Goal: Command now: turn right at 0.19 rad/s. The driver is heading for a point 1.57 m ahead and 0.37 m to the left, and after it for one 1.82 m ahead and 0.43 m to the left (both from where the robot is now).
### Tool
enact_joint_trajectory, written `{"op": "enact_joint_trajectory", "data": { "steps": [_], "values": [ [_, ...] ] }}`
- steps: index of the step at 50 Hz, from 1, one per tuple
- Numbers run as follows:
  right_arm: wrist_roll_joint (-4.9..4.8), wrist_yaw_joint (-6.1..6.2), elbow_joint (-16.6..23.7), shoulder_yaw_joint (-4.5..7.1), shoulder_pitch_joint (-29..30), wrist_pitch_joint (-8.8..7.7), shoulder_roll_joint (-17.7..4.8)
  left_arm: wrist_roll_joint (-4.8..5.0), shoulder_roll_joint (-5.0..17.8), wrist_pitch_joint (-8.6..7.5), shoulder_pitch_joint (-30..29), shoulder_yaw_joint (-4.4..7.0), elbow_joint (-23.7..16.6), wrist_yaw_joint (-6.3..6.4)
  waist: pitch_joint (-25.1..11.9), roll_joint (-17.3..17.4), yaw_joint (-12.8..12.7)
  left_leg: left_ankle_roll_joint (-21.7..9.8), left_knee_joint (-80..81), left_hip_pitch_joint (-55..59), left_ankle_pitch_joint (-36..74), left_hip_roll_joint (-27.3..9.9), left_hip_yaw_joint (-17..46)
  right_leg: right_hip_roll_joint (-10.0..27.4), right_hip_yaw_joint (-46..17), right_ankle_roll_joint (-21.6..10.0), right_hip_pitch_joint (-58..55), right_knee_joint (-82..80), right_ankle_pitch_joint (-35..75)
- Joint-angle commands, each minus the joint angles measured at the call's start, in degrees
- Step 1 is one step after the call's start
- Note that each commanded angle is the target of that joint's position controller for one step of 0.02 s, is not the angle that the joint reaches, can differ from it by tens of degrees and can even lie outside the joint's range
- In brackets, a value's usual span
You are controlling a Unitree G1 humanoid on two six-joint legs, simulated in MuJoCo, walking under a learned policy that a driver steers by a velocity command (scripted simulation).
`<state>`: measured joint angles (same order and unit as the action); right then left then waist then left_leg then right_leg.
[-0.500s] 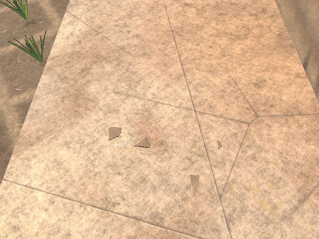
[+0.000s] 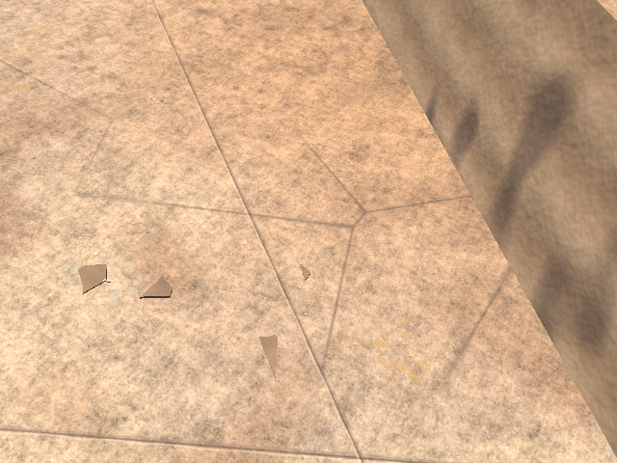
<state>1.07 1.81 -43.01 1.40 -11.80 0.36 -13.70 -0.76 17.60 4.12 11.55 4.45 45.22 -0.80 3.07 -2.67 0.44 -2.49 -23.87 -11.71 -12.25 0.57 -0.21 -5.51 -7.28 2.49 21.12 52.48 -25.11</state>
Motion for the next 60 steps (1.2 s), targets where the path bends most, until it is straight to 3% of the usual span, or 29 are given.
{"op": "enact_joint_trajectory", "data": {
  "steps": [1,3,4,5,6,7,8,9,12,18,29,31,32,34,36,39,41,42,43,44,45,46,47,48,51,54,60],
  "values": [
    [0.23,-0.27,1.69,1.99,-0.58,-0.50,-8.64,0.39,1.61,-0.14,-0.61,-0.60,-2.49,0.34,-4.88,12.90,1.08,-9.00,4.03,7.03,21.60,-11.48,9.60,1.13,4.09,0.00,-2.31,-11.58,-2.40],
    [0.41,-0.70,0.50,2.39,-1.58,0.07,-9.82,0.83,2.04,-0.28,-0.36,-0.85,-1.78,0.86,-4.57,14.08,1.26,-9.09,2.84,6.26,23.25,-11.57,10.59,1.21,6.48,-1.06,-6.18,-19.23,-0.60],
    [0.15,-0.82,0.01,2.44,-1.32,0.36,-9.93,0.85,1.65,-0.57,1.19,-1.08,-0.82,1.12,-4.45,13.19,0.01,-8.25,1.41,5.31,24.62,-11.11,10.26,1.35,7.31,-1.78,-9.44,-26.05,4.49],
    [-0.15,-0.86,-0.59,2.40,-1.33,0.48,-9.77,0.60,1.37,-1.12,2.60,-1.40,0.09,1.43,-4.26,11.44,-1.27,-6.27,0.05,3.08,24.79,-10.65,9.73,2.15,6.95,-2.57,-14.34,-35.42,13.57],
    [-0.16,-0.89,-0.83,2.18,-2.36,0.17,-8.79,-0.12,3.04,-1.87,2.35,-1.32,0.36,1.82,-5.40,8.97,-0.78,-3.43,-0.53,-0.64,20.57,-10.19,9.88,5.42,2.17,-3.56,-20.06,-38.02,18.67],
    [-0.23,-1.27,0.17,1.58,-3.17,-0.28,-6.52,-1.20,6.37,-2.75,2.80,-1.16,0.04,2.28,-7.90,1.02,0.39,-0.80,-5.01,-5.16,11.25,-7.27,6.60,14.97,-7.92,-5.32,-25.04,-38.48,24.03],
    [-1.02,-1.04,-0.40,0.66,-2.55,0.06,-3.63,-0.26,6.22,-3.03,-1.89,-1.47,0.76,2.12,-4.19,-7.19,2.46,0.54,0.96,-0.58,-2.49,-2.72,2.73,18.40,-9.00,-9.24,-13.48,-35.48,31.37],
    [-0.29,-0.72,-1.74,0.90,-1.71,0.34,-5.58,-0.12,3.03,-3.48,-4.33,-2.31,0.22,1.78,-3.28,-4.28,2.05,1.16,1.97,2.75,-1.11,-3.18,2.80,16.34,-7.60,-8.96,-12.18,-35.41,26.79],
    [-0.17,-1.11,-4.25,1.65,-0.88,0.17,-7.45,0.03,3.47,-4.07,-1.87,-2.66,2.75,2.39,-1.32,-3.30,0.39,1.26,3.03,4.69,6.76,-3.77,3.97,11.46,-4.69,-6.20,-10.86,-36.24,19.96],
    [-0.28,-0.87,-9.88,0.99,-2.71,-0.08,-5.57,0.28,2.51,-4.38,-0.21,-3.10,7.28,2.61,-0.17,0.90,0.35,1.57,5.10,4.37,6.97,-4.67,4.58,10.43,-3.42,-6.19,-11.30,-36.56,17.37],
    [-0.34,-0.33,-16.88,0.34,-3.59,-0.07,-4.50,0.36,1.45,-4.77,1.45,-3.76,13.33,2.92,-0.36,2.58,0.41,1.28,5.12,5.34,7.00,-5.35,4.93,9.68,-2.46,-6.36,-10.56,-36.88,17.49],
    [-0.12,-0.38,-17.54,0.45,-4.13,0.11,-4.57,0.31,2.77,-4.39,3.16,-3.22,14.32,2.94,-1.09,0.80,0.00,0.68,1.88,4.16,-4.48,-2.69,2.60,8.80,-3.34,-7.71,-10.18,-38.02,2.05],
    [0.16,-0.53,-17.26,0.62,-3.78,0.29,-4.71,0.22,4.17,-3.97,4.06,-2.59,14.53,2.89,0.18,-1.19,-0.42,0.10,-1.55,0.88,-12.20,-0.67,0.89,9.25,-5.36,-9.33,-9.20,-38.83,-8.91],
    [1.05,-1.17,-15.67,0.40,-0.92,0.33,-3.35,-0.04,5.70,-3.46,7.45,-1.61,15.15,2.64,5.46,-4.92,-2.33,-0.36,-9.67,-9.03,-16.25,1.50,-2.14,15.02,-14.11,-13.51,-8.66,-43.71,-23.18],
    [1.31,-1.64,-14.14,0.22,0.80,-0.57,-2.50,-0.32,4.76,-3.87,8.82,-1.34,15.56,2.52,7.86,-5.83,-2.77,-1.07,-17.20,-14.39,-12.69,-0.96,-1.78,20.47,-20.08,-16.82,-9.06,-46.77,-21.43],
    [0.63,-2.48,-12.74,0.70,0.93,-2.51,-3.38,-0.59,4.81,-5.35,8.29,-0.83,15.49,2.24,6.04,-4.21,-1.56,-1.89,-16.00,-15.56,-13.46,-2.57,-1.01,19.97,-16.22,-16.80,-12.98,-44.92,-10.33],
    [0.03,-2.56,-13.85,0.84,-3.42,-3.39,-2.29,0.06,4.28,-5.89,5.54,-0.68,14.95,2.00,4.77,-3.54,1.57,-2.34,-6.61,-3.47,-7.34,-0.73,-3.75,16.33,-9.89,-14.51,-7.01,-41.53,-5.24],
    [-0.18,-2.38,-16.07,1.04,-9.14,-3.59,-1.69,0.25,3.87,-5.97,3.91,-0.67,14.36,1.92,3.82,-1.98,4.11,-2.22,-1.26,6.89,-3.84,1.40,-5.40,13.84,-6.75,-13.26,-1.04,-37.48,-4.60],
    [0.02,-1.88,-18.12,1.74,-15.03,-3.89,-3.33,-0.13,2.11,-6.43,3.16,-1.14,13.57,1.81,2.32,2.54,6.11,-2.25,1.98,17.23,-5.62,-0.32,-1.24,10.71,-3.14,-11.63,6.15,-29.79,-2.70],
    [0.84,-1.25,-19.04,2.91,-22.30,-4.38,-8.48,0.05,-2.57,-7.10,1.95,-2.52,11.68,1.29,-1.19,16.27,8.57,-4.89,12.99,24.31,-22.57,-14.62,20.75,3.53,6.11,-8.60,13.98,-10.34,-1.63],
    [0.10,-1.48,-20.73,3.68,-25.67,-3.88,-11.75,-0.95,-0.19,-7.33,0.77,-1.87,10.14,0.95,0.53,18.58,7.62,-9.22,18.67,21.53,-31.76,-22.67,36.84,1.05,7.92,-8.38,21.00,1.45,-6.55],
    [0.20,-1.57,-19.19,2.83,-19.65,-3.68,-8.40,-1.81,1.77,-7.39,-0.08,-1.38,10.20,0.49,5.24,9.92,4.01,-9.76,18.14,15.72,-32.46,-21.99,34.13,5.37,4.76,-9.08,22.13,8.10,-2.08],
    [0.15,-1.88,-17.18,2.25,-14.46,-4.19,-6.32,-1.44,0.28,-7.68,0.57,-1.67,10.96,-0.27,6.89,6.45,1.65,-8.85,17.99,11.99,-26.69,-19.30,28.71,7.55,4.24,-9.03,21.36,9.42,3.91],
    [0.07,-1.95,-16.16,1.91,-11.84,-4.73,-5.32,-1.09,-0.88,-7.97,1.77,-1.91,11.72,-0.78,6.12,5.73,0.17,-7.67,18.49,10.96,-18.79,-16.59,23.13,8.92,4.67,-8.38,19.40,8.73,8.20],
    [-0.14,-1.64,-17.47,0.94,-14.52,-6.02,-3.12,-1.58,-0.83,-7.34,1.37,-1.69,11.95,-1.37,3.12,6.63,-0.32,-6.37,17.00,13.36,4.65,-12.43,12.41,9.36,7.86,-6.35,18.20,8.26,13.62],
    [-0.30,-1.45,-19.34,0.37,-19.15,-6.24,-2.49,-1.31,-1.73,-6.51,-3.92,-1.91,9.87,-1.26,2.94,7.14,0.52,-6.40,15.19,14.77,21.40,-11.11,7.35,8.83,10.53,-4.89,21.09,6.56,15.45],
    [-0.04,-0.77,-20.22,-0.40,-21.08,-6.22,-2.34,-0.30,-3.92,-6.40,-17.03,-3.42,4.35,-1.15,5.63,8.28,2.60,-6.10,15.76,12.46,33.76,-9.63,2.94,5.65,15.27,-5.21,15.19,-13.06,21.01]
  ]
}}
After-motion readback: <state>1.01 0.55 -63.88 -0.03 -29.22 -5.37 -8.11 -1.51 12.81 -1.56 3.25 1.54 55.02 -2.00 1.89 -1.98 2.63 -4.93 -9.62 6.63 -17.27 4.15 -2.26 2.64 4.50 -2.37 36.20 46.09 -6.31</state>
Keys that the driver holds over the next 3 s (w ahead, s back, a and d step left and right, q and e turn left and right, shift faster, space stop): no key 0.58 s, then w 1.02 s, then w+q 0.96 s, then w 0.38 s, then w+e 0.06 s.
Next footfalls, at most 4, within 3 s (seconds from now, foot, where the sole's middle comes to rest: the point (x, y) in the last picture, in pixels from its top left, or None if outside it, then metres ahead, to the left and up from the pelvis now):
0.12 right None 0.01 -0.12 -0.78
1.34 right None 0.44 -0.04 -0.78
1.88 left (243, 349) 0.74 0.13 -0.78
2.42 right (276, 233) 1.09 0.06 -0.78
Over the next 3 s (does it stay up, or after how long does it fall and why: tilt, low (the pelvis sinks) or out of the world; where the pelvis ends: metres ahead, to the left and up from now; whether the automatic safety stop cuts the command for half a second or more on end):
stays up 1.13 0.25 -0.02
